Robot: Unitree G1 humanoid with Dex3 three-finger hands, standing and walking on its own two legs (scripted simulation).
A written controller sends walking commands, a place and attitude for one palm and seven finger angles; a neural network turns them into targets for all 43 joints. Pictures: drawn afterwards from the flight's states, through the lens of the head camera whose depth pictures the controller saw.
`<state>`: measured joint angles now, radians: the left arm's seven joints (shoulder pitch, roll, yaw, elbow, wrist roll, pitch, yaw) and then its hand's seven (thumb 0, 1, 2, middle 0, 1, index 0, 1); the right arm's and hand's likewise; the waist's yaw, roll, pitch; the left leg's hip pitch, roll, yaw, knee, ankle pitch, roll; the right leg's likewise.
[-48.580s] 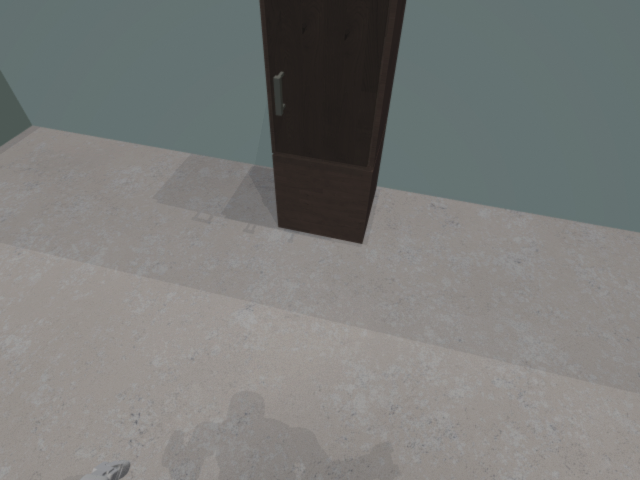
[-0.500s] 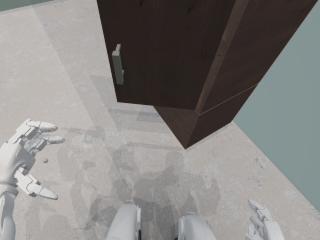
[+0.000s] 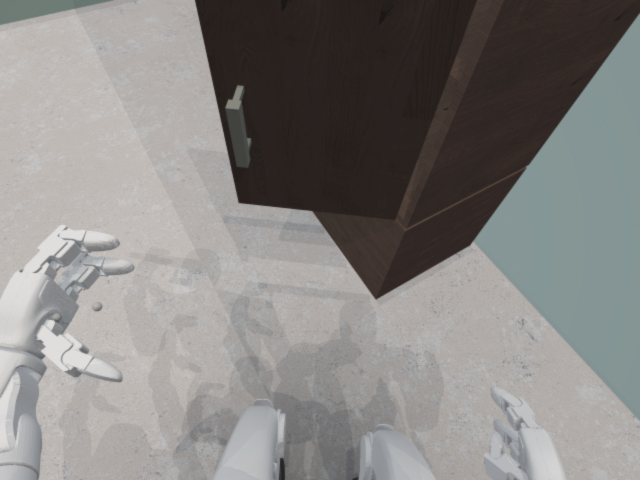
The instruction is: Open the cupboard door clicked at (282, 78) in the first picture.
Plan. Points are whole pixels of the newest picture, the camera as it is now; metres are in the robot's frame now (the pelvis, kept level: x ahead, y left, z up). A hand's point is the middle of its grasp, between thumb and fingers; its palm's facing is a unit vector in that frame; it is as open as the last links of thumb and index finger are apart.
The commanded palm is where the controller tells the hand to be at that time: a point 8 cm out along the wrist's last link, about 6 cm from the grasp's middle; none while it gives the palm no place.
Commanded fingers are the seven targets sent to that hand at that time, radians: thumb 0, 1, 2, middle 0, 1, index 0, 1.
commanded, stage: move the hooked fingers beside the handle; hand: left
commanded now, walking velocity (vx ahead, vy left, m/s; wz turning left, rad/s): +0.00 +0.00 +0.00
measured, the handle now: (241, 127) +0.62 +0.18 +0.02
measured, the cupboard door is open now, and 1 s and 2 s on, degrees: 53 53 53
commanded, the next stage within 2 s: none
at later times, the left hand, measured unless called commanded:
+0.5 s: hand (135, 238) +0.39 +0.27 +0.03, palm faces -0.04 -1.00 -0.04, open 14.0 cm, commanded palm +0.38 +0.31 +0.03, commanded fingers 0.00 -0.50 0.30 -0.30 -1.20 -0.30 -1.20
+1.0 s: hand (165, 194) +0.47 +0.26 +0.02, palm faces -0.03 -1.00 -0.04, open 14.0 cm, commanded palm +0.47 +0.29 +0.02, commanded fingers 0.00 -0.50 0.30 -0.30 -1.20 -0.30 -1.20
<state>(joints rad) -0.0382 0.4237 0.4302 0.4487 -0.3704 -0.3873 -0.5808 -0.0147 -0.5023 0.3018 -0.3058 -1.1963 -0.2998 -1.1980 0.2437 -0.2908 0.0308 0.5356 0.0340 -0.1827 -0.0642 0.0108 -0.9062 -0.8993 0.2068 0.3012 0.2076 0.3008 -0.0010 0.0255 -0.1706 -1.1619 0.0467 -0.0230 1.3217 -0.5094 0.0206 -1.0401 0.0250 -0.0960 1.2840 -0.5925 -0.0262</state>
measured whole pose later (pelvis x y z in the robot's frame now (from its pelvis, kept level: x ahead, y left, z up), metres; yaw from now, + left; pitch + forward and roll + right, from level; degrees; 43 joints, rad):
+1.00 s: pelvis -0.01 +0.01 -0.03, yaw -2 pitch +27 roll -5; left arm -0.77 0.60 0.47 1.08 -0.15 -0.45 -0.47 -0.02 -0.50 0.30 -0.30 -1.20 -0.30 -1.20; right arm 0.29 -0.30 0.05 0.62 0.01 -0.01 -0.04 0.01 -0.91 -0.90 0.21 0.30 0.21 0.30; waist -0.12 0.02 -0.15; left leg -1.38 0.06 -0.02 1.44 -0.52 0.03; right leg -1.26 0.04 -0.09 1.39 -0.60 -0.02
